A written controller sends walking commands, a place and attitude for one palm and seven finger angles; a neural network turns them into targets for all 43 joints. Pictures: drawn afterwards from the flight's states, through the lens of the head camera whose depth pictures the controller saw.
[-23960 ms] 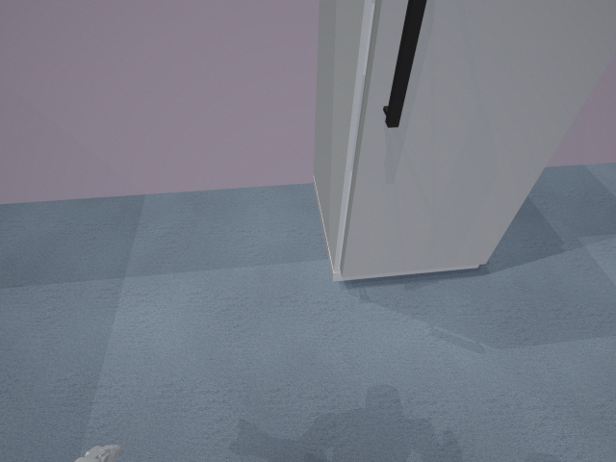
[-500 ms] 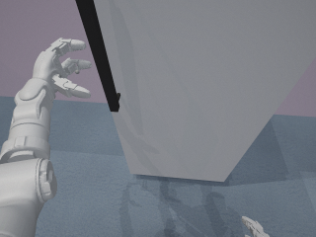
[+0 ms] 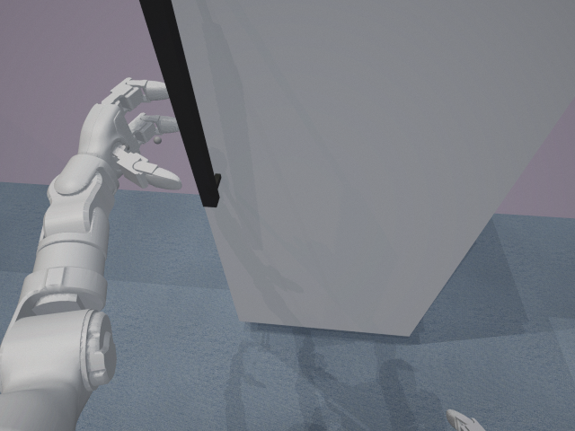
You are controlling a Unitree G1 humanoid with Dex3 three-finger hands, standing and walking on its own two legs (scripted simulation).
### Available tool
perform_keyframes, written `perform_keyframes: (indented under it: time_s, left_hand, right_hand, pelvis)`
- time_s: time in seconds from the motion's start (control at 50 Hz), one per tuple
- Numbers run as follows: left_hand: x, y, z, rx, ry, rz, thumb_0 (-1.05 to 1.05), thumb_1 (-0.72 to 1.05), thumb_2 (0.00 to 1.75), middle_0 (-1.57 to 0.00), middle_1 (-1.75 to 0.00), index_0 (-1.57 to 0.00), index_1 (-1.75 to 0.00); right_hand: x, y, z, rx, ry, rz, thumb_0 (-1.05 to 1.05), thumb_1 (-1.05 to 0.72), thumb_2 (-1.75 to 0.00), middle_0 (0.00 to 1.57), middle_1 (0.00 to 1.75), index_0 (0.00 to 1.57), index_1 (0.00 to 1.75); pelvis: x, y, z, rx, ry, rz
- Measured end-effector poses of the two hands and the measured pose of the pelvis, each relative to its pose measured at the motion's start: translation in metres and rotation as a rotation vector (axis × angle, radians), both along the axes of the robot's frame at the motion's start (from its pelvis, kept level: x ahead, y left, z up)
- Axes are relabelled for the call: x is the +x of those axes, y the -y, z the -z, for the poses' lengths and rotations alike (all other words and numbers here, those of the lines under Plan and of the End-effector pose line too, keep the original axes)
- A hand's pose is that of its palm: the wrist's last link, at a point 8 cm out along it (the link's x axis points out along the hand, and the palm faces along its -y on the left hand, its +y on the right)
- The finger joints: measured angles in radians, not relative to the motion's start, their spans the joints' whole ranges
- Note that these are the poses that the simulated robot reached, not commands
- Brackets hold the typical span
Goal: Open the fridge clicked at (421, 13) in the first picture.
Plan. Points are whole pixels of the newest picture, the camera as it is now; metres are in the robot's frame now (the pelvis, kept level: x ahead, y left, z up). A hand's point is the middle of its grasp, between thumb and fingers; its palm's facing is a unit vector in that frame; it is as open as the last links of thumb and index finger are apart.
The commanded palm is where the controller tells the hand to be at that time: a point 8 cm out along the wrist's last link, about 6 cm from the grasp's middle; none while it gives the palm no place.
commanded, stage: feel for the door with the fingertips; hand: left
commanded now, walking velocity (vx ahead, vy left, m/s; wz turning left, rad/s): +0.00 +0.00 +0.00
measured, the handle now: (186, 82) +0.51 +0.15 +0.23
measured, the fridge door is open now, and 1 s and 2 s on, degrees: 0 0 0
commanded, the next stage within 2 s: slide the fingers in behind the handle in 0.60 s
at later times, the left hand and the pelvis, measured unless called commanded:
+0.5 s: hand (174, 125) +0.47 +0.16 +0.19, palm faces -0.09 -1.00 -0.02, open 14.0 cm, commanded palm +0.45 +0.23 +0.18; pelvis -0.01 -0.01 +0.00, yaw +0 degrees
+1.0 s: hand (169, 128) +0.48 +0.17 +0.18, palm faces -0.08 -1.00 -0.03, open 13.8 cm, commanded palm +0.45 +0.23 +0.18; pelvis -0.01 +0.00 +0.00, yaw -1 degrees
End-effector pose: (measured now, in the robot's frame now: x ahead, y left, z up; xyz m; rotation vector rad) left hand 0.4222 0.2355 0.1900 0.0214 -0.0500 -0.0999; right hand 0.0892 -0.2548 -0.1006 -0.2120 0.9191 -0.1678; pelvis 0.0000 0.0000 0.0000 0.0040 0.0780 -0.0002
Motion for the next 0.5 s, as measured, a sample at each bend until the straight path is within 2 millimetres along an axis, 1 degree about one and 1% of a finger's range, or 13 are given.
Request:
perform_keyframes:
  time_s: [0.06, 0.14, 0.24, 0.32, 0.4, 0.5]
  left_hand:
    - [-0.001, 0.008, -0.001, -0.005, 0.000, 0.000, -0.01, -0.50, 0.30, -0.30, -1.20, -0.30, -1.20]
    - [-0.002, 0.009, 0.000, -0.003, -0.019, -0.029, -0.01, -0.50, 0.30, -0.30, -1.20, -0.30, -1.20]
    - [0.006, 0.006, 0.002, 0.013, -0.057, -0.042, -0.01, -0.50, 0.30, -0.30, -1.20, -0.30, -1.20]
    - [0.014, 0.007, -0.003, 0.026, -0.043, -0.031, -0.01, -0.50, 0.30, -0.30, -1.20, -0.30, -1.20]
    - [0.022, 0.013, -0.007, 0.008, -0.022, -0.009, -0.01, -0.50, 0.30, -0.30, -1.20, -0.30, -1.20]
    - [0.032, 0.016, 0.000, 0.000, -0.045, -0.011, -0.01, -0.50, 0.30, -0.30, -1.20, -0.30, -1.20]
  right_hand:
    - [0.008, -0.002, -0.002, 0.008, 0.031, -0.007, 0.01, -0.90, -0.90, 0.20, 0.30, 0.20, 0.30]
    - [0.016, -0.006, -0.003, 0.017, 0.059, -0.017, 0.01, -0.90, -0.90, 0.20, 0.30, 0.20, 0.30]
    - [0.016, -0.007, -0.003, 0.014, 0.057, -0.024, 0.01, -0.90, -0.90, 0.20, 0.30, 0.20, 0.30]
    - [0.005, -0.003, 0.001, 0.004, 0.030, -0.017, 0.01, -0.90, -0.90, 0.20, 0.30, 0.20, 0.30]
    - [-0.013, 0.002, 0.006, -0.002, -0.023, 0.000, 0.01, -0.90, -0.90, 0.20, 0.30, 0.20, 0.30]
    - [-0.038, 0.010, 0.010, -0.010, -0.089, 0.038, 0.01, -0.90, -0.90, 0.20, 0.30, 0.20, 0.30]
  pelvis:
    - [-0.001, 0.000, 0.000, 0.001, 0.006, 0.001]
    - [-0.004, 0.002, 0.000, 0.004, 0.010, -0.001]
    - [-0.008, 0.005, 0.001, 0.006, 0.004, -0.009]
    - [-0.010, 0.006, 0.001, 0.007, -0.009, -0.012]
    - [-0.009, 0.006, 0.002, 0.008, -0.024, -0.009]
    - [-0.007, 0.006, 0.003, 0.009, -0.041, 0.001]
